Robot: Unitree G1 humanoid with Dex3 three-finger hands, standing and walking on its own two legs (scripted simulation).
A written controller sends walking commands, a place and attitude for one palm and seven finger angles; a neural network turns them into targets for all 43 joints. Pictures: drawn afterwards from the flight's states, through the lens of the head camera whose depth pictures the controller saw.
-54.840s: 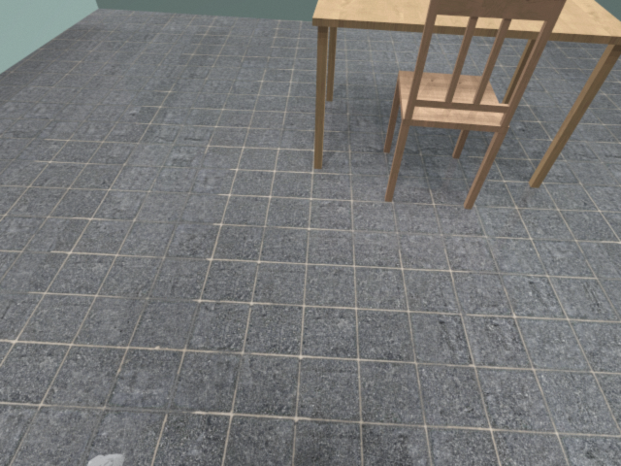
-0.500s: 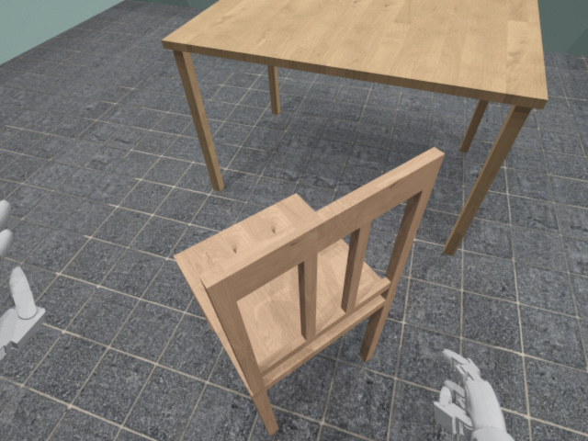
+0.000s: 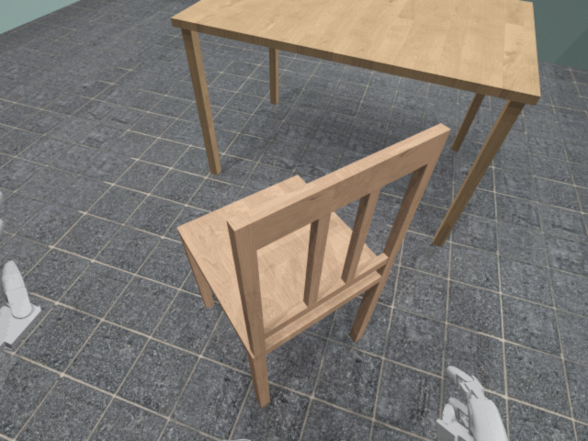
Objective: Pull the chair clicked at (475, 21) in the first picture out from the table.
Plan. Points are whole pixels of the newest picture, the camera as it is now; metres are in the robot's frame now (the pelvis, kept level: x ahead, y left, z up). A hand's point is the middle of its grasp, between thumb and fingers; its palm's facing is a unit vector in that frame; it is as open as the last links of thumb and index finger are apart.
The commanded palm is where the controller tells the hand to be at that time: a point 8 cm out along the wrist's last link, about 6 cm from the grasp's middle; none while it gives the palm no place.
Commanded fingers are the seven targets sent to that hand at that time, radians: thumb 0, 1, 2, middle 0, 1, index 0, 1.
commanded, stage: step back with the hand held close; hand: left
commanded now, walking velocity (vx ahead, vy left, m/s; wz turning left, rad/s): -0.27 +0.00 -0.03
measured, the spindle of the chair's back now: (314, 263) +0.43 -0.01 -0.08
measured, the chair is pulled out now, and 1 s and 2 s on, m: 0.59 0.59 0.59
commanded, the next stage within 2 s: stop stepping back and stand still in 0.94 s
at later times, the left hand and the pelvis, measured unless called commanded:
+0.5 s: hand (2, 345) +0.17 +0.27 +0.17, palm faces +0.46 -0.73 -0.50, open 7.4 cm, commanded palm +0.10 +0.30 +0.19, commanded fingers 0.00 0.90 0.90 -0.20 -0.30 -0.20 -0.30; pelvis -0.04 +0.00 -0.01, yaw +2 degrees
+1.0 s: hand out of the picture +0.13 +0.25 +0.18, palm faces +0.39 -0.81 -0.44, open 7.4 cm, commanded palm +0.06 +0.29 +0.19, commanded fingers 0.00 0.90 0.90 -0.20 -0.30 -0.20 -0.30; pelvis -0.09 +0.00 +0.01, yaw -2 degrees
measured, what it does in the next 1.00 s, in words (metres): steps on the spot: left foot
